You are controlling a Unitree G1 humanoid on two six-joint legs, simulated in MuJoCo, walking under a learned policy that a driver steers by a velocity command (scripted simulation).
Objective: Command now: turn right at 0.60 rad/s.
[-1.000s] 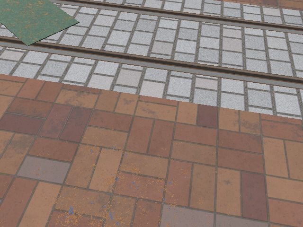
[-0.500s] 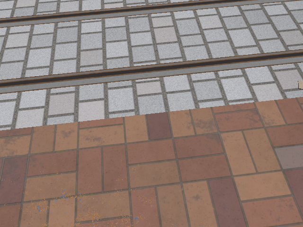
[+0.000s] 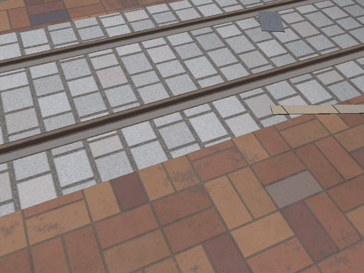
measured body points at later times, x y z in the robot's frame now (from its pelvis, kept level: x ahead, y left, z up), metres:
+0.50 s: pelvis -0.01 -0.04 +0.00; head +0.01 -0.08 +0.45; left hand +0.22 +0.17 -0.07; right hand +0.03 -0.36 -0.12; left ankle +0.00 +0.11 -0.66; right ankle -0.03 -0.14 -0.74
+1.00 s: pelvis +0.10 -0.02 +0.01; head +0.12 +0.00 +0.46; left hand +0.28 +0.21 -0.11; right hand +0.09 -0.30 -0.10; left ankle +0.09 +0.07 -0.74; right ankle +0.05 -0.17 -0.66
